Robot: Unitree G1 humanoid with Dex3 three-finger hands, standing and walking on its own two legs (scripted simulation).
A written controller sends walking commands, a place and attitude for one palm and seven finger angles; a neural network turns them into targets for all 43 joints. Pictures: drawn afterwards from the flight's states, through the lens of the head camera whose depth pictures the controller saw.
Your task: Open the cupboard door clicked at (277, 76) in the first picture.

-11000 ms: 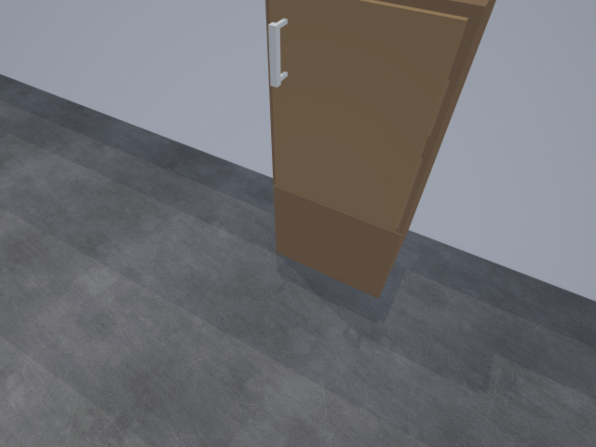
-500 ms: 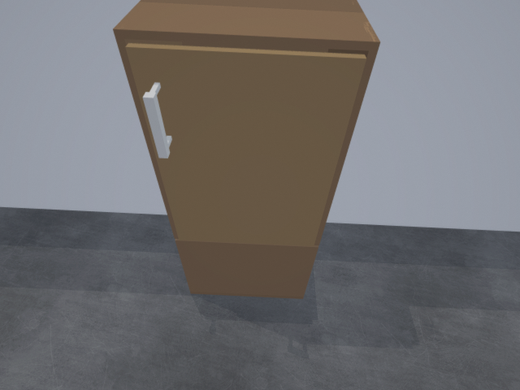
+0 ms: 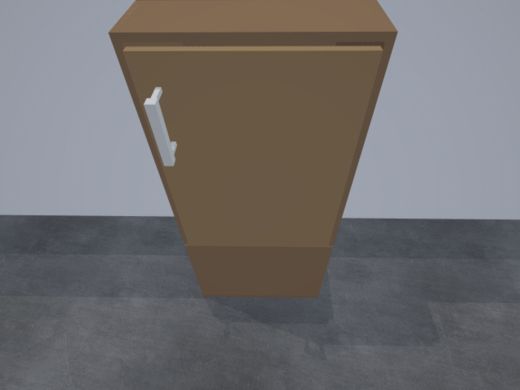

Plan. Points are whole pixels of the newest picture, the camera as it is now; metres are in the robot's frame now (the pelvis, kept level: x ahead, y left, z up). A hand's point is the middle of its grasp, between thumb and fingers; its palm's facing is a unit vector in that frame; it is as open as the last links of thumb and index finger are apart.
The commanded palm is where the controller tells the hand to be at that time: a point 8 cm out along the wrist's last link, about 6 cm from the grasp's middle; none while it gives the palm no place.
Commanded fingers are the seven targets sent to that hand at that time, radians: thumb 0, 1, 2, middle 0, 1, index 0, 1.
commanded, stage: look again from close up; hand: left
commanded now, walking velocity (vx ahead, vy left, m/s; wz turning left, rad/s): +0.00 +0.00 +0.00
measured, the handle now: (163, 128) +0.54 +0.21 +0.12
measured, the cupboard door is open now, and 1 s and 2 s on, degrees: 0 0 0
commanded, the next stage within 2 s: raise the hand with hooked fingers in 0.04 s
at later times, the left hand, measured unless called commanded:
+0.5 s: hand (161, 354) +0.18 +0.16 -0.01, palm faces +0.02 -1.00 -0.04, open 8.3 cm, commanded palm +0.13 +0.23 -0.02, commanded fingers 0.00 0.46 0.71 -0.23 -0.58 -0.23 -0.58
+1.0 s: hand (111, 320) +0.20 +0.22 +0.05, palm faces +0.08 -1.00 -0.05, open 11.3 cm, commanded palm +0.16 +0.26 +0.04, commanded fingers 0.00 -0.13 0.46 -0.27 -0.96 -0.27 -0.96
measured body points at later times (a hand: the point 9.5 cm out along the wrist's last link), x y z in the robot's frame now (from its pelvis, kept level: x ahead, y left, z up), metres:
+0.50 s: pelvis -0.02 -0.04 -0.04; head +0.01 -0.03 +0.41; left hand +0.17 +0.21 -0.01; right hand +0.21 -0.29 -0.09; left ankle +0.00 +0.09 -0.74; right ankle -0.04 -0.13 -0.74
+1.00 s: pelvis -0.03 -0.04 -0.04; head +0.00 -0.05 +0.41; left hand +0.19 +0.27 +0.05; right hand +0.09 -0.29 -0.13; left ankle +0.00 +0.09 -0.74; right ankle -0.04 -0.13 -0.74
